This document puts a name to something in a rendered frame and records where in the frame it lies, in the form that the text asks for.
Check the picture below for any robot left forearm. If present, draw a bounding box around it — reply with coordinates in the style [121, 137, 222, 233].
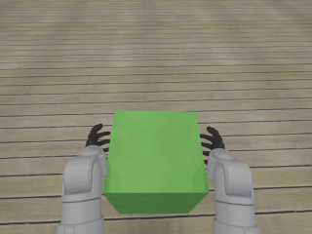
[57, 145, 108, 234]

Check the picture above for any right robot hand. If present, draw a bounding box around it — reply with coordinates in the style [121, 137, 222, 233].
[200, 126, 225, 165]

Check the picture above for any carton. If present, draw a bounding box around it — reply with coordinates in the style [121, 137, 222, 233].
[102, 111, 210, 214]

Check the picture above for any robot right forearm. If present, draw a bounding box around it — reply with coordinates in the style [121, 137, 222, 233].
[206, 148, 260, 234]

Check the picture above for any left robot hand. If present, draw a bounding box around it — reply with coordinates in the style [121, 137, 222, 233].
[85, 123, 111, 160]

